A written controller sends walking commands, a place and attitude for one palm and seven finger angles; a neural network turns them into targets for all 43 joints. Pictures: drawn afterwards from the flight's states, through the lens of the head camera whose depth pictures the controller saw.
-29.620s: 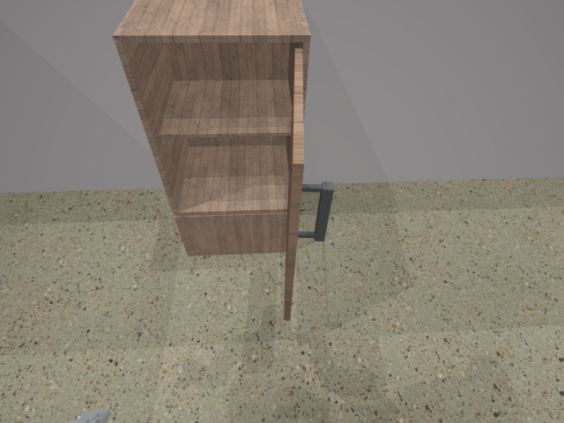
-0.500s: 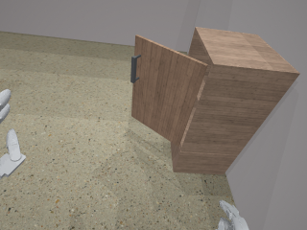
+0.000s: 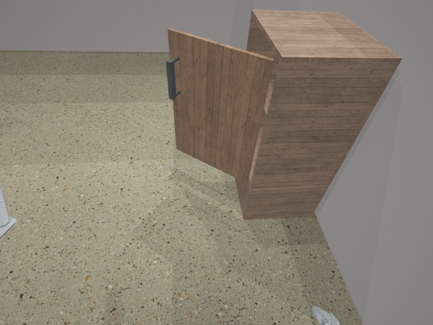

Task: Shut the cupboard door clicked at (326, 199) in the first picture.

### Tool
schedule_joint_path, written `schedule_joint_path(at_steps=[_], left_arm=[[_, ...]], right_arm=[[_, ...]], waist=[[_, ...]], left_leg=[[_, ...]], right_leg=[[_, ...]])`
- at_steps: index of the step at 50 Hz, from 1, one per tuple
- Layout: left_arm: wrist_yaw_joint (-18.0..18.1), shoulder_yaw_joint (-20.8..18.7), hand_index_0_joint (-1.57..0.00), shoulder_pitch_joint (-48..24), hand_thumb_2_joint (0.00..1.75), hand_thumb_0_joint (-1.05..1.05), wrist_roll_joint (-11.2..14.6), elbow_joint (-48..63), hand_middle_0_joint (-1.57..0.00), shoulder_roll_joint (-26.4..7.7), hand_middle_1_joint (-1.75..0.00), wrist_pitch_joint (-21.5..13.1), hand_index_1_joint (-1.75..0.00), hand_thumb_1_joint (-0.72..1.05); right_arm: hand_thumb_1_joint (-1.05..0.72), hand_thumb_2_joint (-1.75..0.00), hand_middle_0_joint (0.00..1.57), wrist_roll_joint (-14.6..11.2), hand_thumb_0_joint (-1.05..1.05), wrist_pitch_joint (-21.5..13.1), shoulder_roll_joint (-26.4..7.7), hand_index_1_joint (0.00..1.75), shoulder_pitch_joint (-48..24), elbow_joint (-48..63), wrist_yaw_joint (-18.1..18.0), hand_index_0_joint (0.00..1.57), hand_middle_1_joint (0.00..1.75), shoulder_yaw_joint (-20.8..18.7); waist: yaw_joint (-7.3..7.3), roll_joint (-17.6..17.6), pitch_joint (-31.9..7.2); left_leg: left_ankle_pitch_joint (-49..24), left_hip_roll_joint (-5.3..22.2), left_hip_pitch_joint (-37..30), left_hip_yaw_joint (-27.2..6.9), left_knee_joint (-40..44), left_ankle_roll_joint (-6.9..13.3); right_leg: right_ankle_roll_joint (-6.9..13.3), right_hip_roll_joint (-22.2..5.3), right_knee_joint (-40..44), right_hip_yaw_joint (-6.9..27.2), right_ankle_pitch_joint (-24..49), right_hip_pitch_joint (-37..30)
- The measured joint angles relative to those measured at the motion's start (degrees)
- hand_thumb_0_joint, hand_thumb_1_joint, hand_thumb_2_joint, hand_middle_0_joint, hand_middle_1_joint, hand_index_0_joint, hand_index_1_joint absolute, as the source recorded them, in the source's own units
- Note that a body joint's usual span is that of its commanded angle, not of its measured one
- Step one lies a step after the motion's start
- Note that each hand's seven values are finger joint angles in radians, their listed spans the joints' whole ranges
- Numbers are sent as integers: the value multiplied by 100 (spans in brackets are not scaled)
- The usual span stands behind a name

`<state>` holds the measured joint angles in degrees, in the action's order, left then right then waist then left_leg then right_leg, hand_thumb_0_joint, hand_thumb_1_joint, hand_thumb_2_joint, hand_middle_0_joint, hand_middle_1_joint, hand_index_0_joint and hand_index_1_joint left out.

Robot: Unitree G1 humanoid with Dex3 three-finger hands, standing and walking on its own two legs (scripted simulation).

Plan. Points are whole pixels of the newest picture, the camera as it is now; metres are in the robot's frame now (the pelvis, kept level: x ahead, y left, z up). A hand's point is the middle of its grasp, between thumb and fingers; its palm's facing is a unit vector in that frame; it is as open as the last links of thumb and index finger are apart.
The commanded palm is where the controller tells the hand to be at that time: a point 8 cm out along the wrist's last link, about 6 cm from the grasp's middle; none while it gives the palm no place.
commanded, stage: let the arm hang, fingers relaxed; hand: left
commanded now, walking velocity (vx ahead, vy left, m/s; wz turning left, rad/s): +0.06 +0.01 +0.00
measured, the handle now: (174, 78) +1.00 +0.16 -0.04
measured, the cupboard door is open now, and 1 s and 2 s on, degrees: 52 52 52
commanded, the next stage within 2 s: look to check the result in 1.18 s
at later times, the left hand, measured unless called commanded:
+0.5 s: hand out of the picture +0.06 +0.18 -0.16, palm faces +0.09 -0.98 -0.19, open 6.9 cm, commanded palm none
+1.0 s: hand out of the picture +0.00 +0.15 -0.16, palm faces +0.07 -0.99 -0.14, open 7.4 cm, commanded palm none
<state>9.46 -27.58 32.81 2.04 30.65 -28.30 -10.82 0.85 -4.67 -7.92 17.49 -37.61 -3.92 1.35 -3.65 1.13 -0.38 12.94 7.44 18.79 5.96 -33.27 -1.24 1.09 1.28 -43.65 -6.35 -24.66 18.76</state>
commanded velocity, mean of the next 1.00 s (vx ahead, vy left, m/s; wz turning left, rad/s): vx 0.00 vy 0.00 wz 0.00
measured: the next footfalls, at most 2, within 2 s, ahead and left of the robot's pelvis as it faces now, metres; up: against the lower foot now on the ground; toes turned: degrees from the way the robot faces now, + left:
none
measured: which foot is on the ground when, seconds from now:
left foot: down 0.00-1.00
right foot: down 0.00-1.00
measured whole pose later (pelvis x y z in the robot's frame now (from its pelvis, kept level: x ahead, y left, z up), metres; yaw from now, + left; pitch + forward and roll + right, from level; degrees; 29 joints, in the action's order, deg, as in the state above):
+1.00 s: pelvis +0.04 +0.01 +0.01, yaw +2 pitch -2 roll +0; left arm 2.0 0.2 19.5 -0.8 -66.4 -5.1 -0.2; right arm 1.1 1.1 -4.9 19.2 -66.9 -2.3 0.5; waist -0.7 -0.5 0.8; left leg 11.1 3.8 10.0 8.1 -23.0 -0.6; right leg 1.9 -0.4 -22.3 -7.3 -15.6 5.2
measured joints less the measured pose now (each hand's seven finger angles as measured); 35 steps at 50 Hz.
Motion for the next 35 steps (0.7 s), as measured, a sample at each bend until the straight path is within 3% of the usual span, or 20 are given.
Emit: schedule_joint_path(at_steps=[2, 4, 5, 7, 9, 11, 16, 17, 18, 22, 27, 35], left_arm=[[14, -20, -21, 191, 90, 2, -15, 54, -21, -73, -30, 12, -30, 88], [32, 69, -21, 130, 90, 1, -41, -2, -21, 10, -30, 19, -30, 88], [-25, 306, -21, -111, 90, 1, -124, -299, -21, 105, -30, 19, -30, 88], [-319, 949, -20, -808, 90, 1, -269, -1410, -21, 476, -30, 334, -30, 89], [-542, 1489, -20, -1386, 90, 0, -289, -2777, -20, 937, -30, 790, -30, 89], [-688, 1955, -19, -1718, 90, 0, -299, -4119, -20, 1300, -30, 1164, -30, 90], [-942, 2828, -19, -1847, 90, 1, -339, -6886, -20, 1903, -30, 1570, -30, 91], [-955, 2872, -19, -1788, 90, 1, -291, -7260, -20, 2026, -30, 1565, -30, 91], [-869, 2659, -20, -1784, 90, -3, -143, -7412, -20, 2100, -30, 1431, -30, 95], [-832, 2548, -20, -1842, 90, -9, -268, -7951, -21, 1863, -30, 1195, -30, 101], [-861, 2644, -20, -1689, 90, -5, -310, -8718, -21, 1709, -30, 1173, -30, 97], [-805, 2708, -20, -1469, 90, -1, -289, -9418, -20, 1806, -30, 1138, -30, 92]], right_arm=[[-90, -90, 21, -20, 2, 36, 37, 30, 59, 113, 35, 21, 30, 52], [-90, -90, 21, -27, 2, 85, -33, 30, -19, 98, 42, 21, 30, 48], [-90, -90, 21, -56, 2, 52, -96, 30, -79, -46, 124, 21, 30, -24], [-90, -90, 21, -68, 2, 193, -275, 30, -211, -303, 274, 21, 30, -120], [-90, -90, 21, -38, 2, 435, -455, 30, -360, -410, 359, 21, 30, -122], [-90, -90, 21, 10, 1, 585, -582, 30, -499, -441, 408, 21, 30, -107], [-91, -90, 20, 119, 1, 723, -431, 30, -796, -822, 407, 21, 30, -41], [-91, -90, 20, 125, 1, 714, -388, 30, -783, -911, 394, 20, 30, -31], [-91, -90, 20, 125, 1, 699, -340, 30, -725, -1007, 368, 20, 30, -43], [-91, -90, 20, 136, 1, 735, -218, 30, -509, -1520, 299, 20, 30, -99], [-91, -90, 20, 97, 1, 702, -184, 30, -302, -2005, 245, 20, 30, -150], [-91, -90, 20, 44, 1, 652, -59, 30, -4, -2577, 204, 20, 30, -116]], waist=[[66, -51, -86], [194, -184, -54], [217, -280, -53], [282, -396, -121], [321, -459, -100], [299, -523, -37], [135, -85, 236], [127, -7, 265], [150, 49, 278], [322, 115, 236], [292, -51, 180], [283, -257, 174]], left_leg=[[276, -12, 137, 19, -187, -17], [833, -60, 407, -119, -796, 37], [1088, -106, 566, -156, -1145, 57], [1334, -255, 718, -90, -1368, 32], [944, -377, 609, -25, -1108, 37], [93, -394, 392, -77, -737, 88], [264, -412, 91, -59, -446, 28], [206, -380, 43, -64, -343, 8], [147, -347, 34, -113, -244, -6], [-82, -249, -109, -183, 220, -51], [-182, -230, -379, -76, 598, -45], [-219, -301, -746, 106, 925, 9]], right_leg=[[64, -10, 813, -31, -34, -377], [254, 10, 920, -37, 541, -344], [294, -20, 860, -112, 578, -338], [273, -209, 710, -236, 462, -305], [217, -373, 497, -291, 303, -273], [182, -407, 256, -335, 157, -218], [190, -408, 290, -312, 136, -350], [201, -360, 439, -320, 207, -415], [217, -304, 620, -372, 293, -477], [258, -119, 1352, -450, 648, -744], [226, -53, 1861, -354, 872, -1020], [148, -105, 2111, -193, 938, -1289]])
